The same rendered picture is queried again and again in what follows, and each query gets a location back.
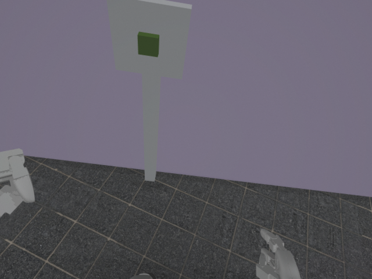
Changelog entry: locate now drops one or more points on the button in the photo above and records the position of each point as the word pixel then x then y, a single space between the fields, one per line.
pixel 148 44

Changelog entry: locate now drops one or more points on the robot left hand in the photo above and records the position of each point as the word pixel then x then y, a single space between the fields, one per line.
pixel 21 186

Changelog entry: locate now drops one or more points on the robot right hand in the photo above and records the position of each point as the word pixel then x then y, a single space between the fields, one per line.
pixel 282 265

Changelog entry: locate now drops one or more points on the panel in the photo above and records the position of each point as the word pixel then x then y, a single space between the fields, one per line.
pixel 170 20

